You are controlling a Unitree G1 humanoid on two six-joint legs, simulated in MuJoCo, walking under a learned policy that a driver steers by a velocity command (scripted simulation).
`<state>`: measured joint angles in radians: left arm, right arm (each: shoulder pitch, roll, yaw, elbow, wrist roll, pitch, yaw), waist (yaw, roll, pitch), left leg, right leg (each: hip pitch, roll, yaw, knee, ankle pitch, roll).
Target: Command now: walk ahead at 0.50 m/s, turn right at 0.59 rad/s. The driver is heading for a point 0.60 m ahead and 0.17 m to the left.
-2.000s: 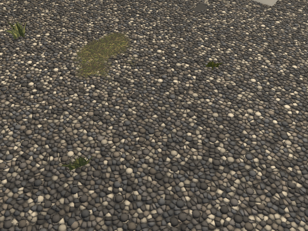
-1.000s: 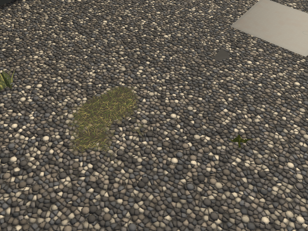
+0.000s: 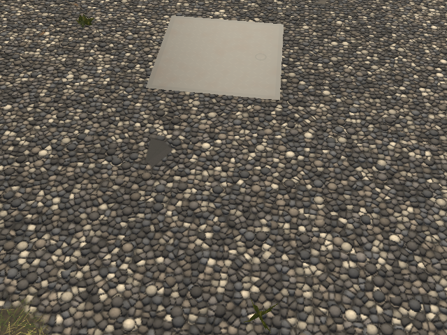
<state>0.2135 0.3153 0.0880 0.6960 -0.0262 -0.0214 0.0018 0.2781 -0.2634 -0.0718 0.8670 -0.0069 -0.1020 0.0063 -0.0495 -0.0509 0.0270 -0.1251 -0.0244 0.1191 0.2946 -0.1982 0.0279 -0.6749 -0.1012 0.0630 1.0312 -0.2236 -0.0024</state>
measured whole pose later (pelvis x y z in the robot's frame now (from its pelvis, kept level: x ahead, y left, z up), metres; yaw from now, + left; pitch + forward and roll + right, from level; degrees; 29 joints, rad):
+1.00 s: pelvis +0.53 +0.01 +0.00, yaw +16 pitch +2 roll +0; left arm 0.12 0.30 0.07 0.75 0.00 -0.08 0.02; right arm 0.22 -0.27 -0.07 0.78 0.00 -0.05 0.02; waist -0.03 -0.03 0.07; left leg -0.27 -0.09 0.00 0.40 -0.16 0.10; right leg -0.61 -0.09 0.04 1.08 -0.35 0.03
